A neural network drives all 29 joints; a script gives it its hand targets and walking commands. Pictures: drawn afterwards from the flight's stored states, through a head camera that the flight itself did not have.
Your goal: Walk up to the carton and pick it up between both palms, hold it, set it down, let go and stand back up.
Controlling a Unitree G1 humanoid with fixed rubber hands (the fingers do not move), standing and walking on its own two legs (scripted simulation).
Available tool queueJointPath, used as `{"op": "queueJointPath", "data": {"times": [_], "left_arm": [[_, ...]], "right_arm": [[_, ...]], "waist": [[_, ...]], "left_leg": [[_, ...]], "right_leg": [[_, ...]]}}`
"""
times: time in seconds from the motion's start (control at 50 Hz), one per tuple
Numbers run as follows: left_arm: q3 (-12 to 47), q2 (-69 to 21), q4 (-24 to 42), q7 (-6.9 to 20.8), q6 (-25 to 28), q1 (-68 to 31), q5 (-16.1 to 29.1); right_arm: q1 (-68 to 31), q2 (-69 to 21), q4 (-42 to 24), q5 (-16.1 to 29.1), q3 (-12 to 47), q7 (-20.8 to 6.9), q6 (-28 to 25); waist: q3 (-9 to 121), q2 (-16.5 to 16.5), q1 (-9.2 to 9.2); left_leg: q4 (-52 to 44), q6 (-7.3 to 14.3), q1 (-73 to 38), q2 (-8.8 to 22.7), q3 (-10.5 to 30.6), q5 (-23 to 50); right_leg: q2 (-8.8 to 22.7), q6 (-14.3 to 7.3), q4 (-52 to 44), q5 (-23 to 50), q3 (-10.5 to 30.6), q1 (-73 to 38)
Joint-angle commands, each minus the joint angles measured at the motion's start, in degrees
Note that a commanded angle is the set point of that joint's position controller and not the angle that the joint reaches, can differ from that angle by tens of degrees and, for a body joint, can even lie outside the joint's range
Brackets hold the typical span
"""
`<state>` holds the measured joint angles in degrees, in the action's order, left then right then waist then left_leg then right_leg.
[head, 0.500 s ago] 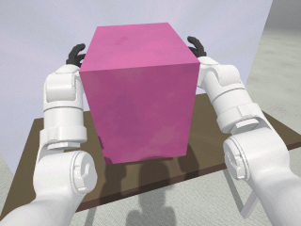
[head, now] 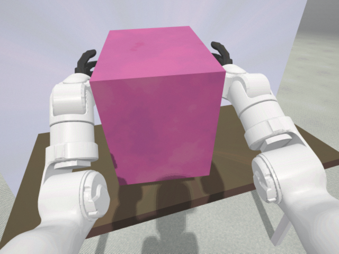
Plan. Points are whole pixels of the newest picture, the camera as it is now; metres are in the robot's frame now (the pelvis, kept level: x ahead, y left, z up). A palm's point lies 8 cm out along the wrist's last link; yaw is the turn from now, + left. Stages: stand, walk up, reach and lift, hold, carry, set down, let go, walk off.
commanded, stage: hold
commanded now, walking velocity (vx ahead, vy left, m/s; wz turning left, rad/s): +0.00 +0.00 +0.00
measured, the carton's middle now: (157, 99) +0.40 +0.00 +0.26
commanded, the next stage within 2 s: set down in 0.50 s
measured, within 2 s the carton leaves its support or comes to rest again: neither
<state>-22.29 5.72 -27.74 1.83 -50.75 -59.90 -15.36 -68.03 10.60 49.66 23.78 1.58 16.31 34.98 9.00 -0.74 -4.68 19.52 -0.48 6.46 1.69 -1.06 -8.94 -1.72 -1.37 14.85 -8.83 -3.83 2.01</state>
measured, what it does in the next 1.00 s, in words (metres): stands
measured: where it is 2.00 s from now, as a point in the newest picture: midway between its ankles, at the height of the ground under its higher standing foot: outside the picture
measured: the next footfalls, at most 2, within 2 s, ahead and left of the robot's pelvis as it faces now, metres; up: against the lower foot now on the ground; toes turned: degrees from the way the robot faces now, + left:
none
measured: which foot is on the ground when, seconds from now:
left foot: down 0.00-1.00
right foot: down 0.00-1.00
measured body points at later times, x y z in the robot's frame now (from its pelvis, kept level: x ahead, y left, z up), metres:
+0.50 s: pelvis +0.00 +0.00 +0.00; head -0.09 +0.02 +0.44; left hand +0.39 +0.16 +0.32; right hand +0.39 -0.14 +0.33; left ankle +0.02 +0.12 -0.75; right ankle +0.00 -0.10 -0.75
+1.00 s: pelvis +0.01 +0.00 +0.00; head -0.06 +0.03 +0.44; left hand +0.42 +0.17 +0.33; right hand +0.42 -0.13 +0.32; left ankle +0.02 +0.12 -0.75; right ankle +0.00 -0.10 -0.75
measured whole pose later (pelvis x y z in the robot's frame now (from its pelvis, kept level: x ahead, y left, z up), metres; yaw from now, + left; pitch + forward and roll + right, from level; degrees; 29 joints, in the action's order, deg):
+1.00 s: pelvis +0.01 +0.00 +0.00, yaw +1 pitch -8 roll +0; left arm -25.5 8.2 -36.8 5.2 -37.1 -65.2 -21.1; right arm -69.6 4.3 59.1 10.3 -10.5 11.7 18.3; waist 3.2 -4.4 -5.7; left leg 16.4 -0.4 -0.4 0.8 -0.4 -8.8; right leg -1.1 -1.5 13.1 -9.8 -4.4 -4.5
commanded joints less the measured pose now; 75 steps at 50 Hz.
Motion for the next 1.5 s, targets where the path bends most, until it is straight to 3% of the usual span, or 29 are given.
{"op": "queueJointPath", "data": {"times": [0.0, 0.48, 0.58, 0.66, 0.74, 0.8, 0.86, 0.96, 1.04, 1.16, 1.32, 1.48], "left_arm": [[17.87, -30.59, 5.55, 7.8, 4.33, -37.1, 9.11], [18.04, -30.95, 5.55, 7.71, 4.3, -37.13, 9.28], [18.92, -30.58, 6.53, 7.54, 6.21, -41.78, 10.9], [16.23, -28.31, 1.45, 7.47, 10.35, -46.34, 10.87], [7.51, -22.75, -9.11, 8.69, 13.83, -40.48, 4.36], [4.97, -19.96, -12.26, 10.25, 15.39, -36.39, 1.07], [6.01, -20.42, -11.08, 11.1, 15.82, -33.95, 0.34], [11.86, -24.74, -1.85, 10.68, 15.53, -31.56, 1.26], [18.06, -28.96, 5.31, 9.34, 16.21, -30.72, 3.27], [20.35, -30.35, 6.13, 6.65, 17.6, -29.69, 3.89], [14.31, -28.41, -2.89, 6.09, 18.6, -28.61, 1.53], [10.79, -27.54, -8.72, 6.28, 19.95, -28.36, -0.17]], "right_arm": [[-37.04, -35.77, -14.42, 7.73, 8.74, -6.5, -0.48], [-37.08, -35.44, -14.29, 7.72, 8.61, -6.69, -0.44], [-41.07, -36.67, -15.91, 7.0, 7.71, -6.9, -2.69], [-45.11, -35.95, -12.66, 1.61, 3.29, -7.82, -7.1], [-39.26, -30.51, -0.84, -7.49, -4.62, -9.1, -11.57], [-35.11, -26.77, 4.03, -11.16, -8.1, -9.48, -14.49], [-33.33, -25.68, 3.77, -11.68, -7.99, -9.64, -17.06], [-34.2, -26.66, -5.97, -9.74, -3.51, -9.59, -22.07], [-35.56, -28.85, -15.24, -8.24, 1.6, -9.35, -25.09], [-33.87, -30.37, -16.23, -10.06, 3.26, -10.2, -26.08], [-33.7, -31.55, -9.52, -15.83, -1.48, -12.77, -26.56], [-31.96, -30.51, -2.92, -20.77, -8.67, -14.13, -27.67]], "waist": [[14.51, 2.25, -0.23], [14.64, 2.61, -0.24], [16.07, 2.17, -0.63], [14.96, 1.22, -0.58], [8.9, 0.43, -0.5], [6.05, 0.59, -0.96], [4.88, 0.9, -1.48], [9.23, 2.3, -2.76], [15.62, 4.39, -3.58], [16.22, 4.4, -2.66], [12.14, -0.47, 0.51], [9.09, -0.72, 0.03]], "left_leg": [[-1.4, -1.68, -3.64, -3.16, 1.46, 9.01], [-1.41, -1.88, -3.61, -2.96, 1.59, 9.31], [-0.77, -1.53, -5.22, -3.47, 1.75, 9.46], [-1.8, -0.16, -6.46, -3.55, 1.48, 5.05], [-4.9, 0.9, -5.9, -2.87, 0.52, 0.8], [-5.86, 0.79, -6.46, -2.63, 0.01, 3.36], [-4.89, 0.21, -9.01, -2.58, -0.39, 9.84], [0.03, -1.56, -16.96, -3.13, -1.15, 26.38], [2.69, -2.72, -20.37, -3.7, -0.94, 30.72], [1.88, -2.24, -19.84, -3.5, -0.27, 22.36], [-2.19, 0.76, -12.85, -3.51, -1.06, 10.18], [-3.8, 0.82, -11.71, -3.36, -1.89, 7.72]], "right_leg": [[-2.04, 3.72, -0.66, 9.75, 3.69, -4.44], [-2.21, 3.45, -0.65, 9.37, 3.72, -4.3], [-2.07, 4.31, -0.95, 8.94, 3.0, -2.57], [-1.4, 4.44, -2.46, 3.17, 2.15, 0.93], [-0.44, 3.08, -3.14, -1.16, 1.69, -1.83], [-0.27, 2.39, -2.9, 1.7, 1.21, -5.5], [-0.89, 2.27, -2.72, 6.41, 0.4, -6.47], [-2.21, 2.67, -2.07, 14.23, -1.48, -7.28], [-2.1, 3.64, -1.0, 19.09, -2.4, -8.2], [-1.65, 4.44, -0.98, 15.01, -3.14, -5.67], [-0.82, 4.69, -1.28, 10.24, -2.19, -5.0], [-0.35, 4.72, -1.79, 8.19, -2.34, -4.02]]}}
